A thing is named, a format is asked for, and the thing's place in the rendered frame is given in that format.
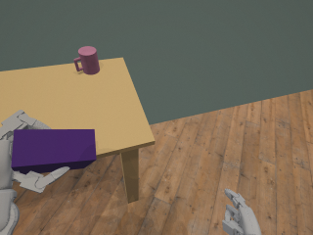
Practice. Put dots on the table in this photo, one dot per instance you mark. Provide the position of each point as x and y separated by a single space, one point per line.
64 98

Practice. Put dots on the sponge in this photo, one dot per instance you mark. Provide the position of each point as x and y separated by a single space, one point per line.
45 150

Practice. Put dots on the left robot forearm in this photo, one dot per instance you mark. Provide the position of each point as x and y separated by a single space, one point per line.
9 211

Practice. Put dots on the robot right hand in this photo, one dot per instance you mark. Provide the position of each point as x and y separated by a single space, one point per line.
245 222

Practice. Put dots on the robot left hand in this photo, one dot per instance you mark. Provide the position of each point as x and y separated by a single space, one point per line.
32 181

